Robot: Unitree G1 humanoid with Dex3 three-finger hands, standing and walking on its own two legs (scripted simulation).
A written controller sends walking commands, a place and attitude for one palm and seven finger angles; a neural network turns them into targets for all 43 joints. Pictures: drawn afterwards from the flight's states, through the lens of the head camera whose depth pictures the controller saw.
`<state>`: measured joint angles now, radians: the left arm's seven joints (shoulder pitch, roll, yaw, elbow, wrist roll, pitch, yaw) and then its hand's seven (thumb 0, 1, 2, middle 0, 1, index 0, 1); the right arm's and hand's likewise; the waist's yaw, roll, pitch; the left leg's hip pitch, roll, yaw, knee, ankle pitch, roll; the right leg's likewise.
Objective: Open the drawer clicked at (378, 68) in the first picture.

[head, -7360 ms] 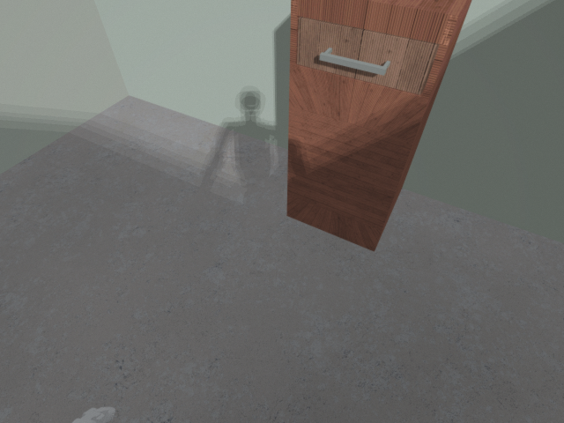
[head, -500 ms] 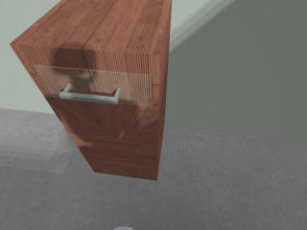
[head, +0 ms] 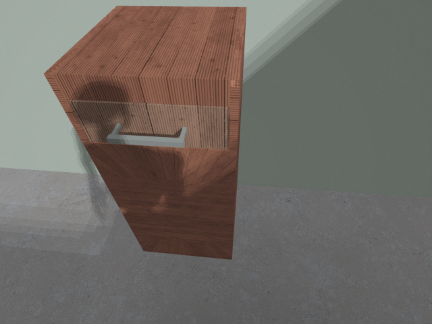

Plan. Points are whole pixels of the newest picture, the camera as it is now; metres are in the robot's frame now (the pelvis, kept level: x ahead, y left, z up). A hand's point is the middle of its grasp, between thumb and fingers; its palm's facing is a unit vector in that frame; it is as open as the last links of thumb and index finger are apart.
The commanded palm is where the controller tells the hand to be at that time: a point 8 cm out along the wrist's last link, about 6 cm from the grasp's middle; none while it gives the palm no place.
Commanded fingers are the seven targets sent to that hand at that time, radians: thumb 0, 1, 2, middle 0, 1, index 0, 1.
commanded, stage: come to a stop and stand still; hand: left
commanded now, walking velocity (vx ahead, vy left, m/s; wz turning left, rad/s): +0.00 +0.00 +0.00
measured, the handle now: (148, 135) +0.52 +0.21 +0.05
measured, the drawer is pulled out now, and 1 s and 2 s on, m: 0.00 0.00 0.00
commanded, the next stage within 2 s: look again from close up in 0.92 s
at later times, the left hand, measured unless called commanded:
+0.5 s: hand out of the picture +0.00 +0.22 -0.18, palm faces +0.01 -0.98 -0.19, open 7.4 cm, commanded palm none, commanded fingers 0.00 0.90 0.90 -0.20 -0.30 -0.20 -0.30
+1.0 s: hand out of the picture -0.03 +0.21 -0.18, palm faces +0.01 -0.99 -0.12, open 7.4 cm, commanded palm none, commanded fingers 0.00 0.90 0.90 -0.20 -0.30 -0.20 -0.30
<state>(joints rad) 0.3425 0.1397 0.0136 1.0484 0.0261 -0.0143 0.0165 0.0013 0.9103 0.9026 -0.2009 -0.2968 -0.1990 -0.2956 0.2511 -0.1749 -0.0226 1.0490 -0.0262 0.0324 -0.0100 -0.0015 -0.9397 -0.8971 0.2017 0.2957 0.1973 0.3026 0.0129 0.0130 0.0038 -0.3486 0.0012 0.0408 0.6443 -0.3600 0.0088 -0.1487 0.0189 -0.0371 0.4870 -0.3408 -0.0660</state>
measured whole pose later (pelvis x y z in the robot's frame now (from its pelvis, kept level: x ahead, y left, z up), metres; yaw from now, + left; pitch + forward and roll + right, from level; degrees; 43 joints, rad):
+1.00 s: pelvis +0.00 +0.06 +0.00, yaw -1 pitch +0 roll -1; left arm 0.36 0.15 -0.03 1.08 0.02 0.00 0.03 0.00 0.91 0.90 -0.20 -0.30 -0.20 -0.30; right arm 0.28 -0.15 0.03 1.09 -0.01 -0.01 -0.03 0.00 -0.92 -0.90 0.20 0.30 0.20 0.30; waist 0.02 -0.05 0.02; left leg -0.23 -0.07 0.03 0.45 -0.21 0.08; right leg -0.12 -0.02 -0.01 0.42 -0.30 0.02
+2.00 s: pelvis -0.02 +0.01 -0.03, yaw -6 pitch +8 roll +3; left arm 0.51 0.31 -0.09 -0.01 1.04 -0.07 0.41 0.01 0.62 0.78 -0.23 -0.49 -0.22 -0.49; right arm 0.07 -0.27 -0.03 0.51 -0.05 0.08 0.04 0.01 -0.91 -0.90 0.20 0.30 0.19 0.30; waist 0.09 0.00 -0.13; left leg -0.56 -0.01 0.11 0.74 -0.32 0.02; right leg -0.55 0.05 0.02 0.84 -0.43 -0.08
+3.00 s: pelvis +0.01 +0.06 +0.00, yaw -6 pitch +0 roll +0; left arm -0.13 0.52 -0.06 -0.08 0.88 0.21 -0.02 0.00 -0.46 0.32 -0.32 -1.18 -0.32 -1.18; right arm 0.06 -0.22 0.04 0.59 0.03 0.17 -0.01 0.01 -0.91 -0.90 0.20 0.30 0.20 0.30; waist 0.09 0.09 -0.03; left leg -0.25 -0.09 -0.04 0.49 -0.24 0.06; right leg -0.19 0.01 0.05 0.51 -0.31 0.00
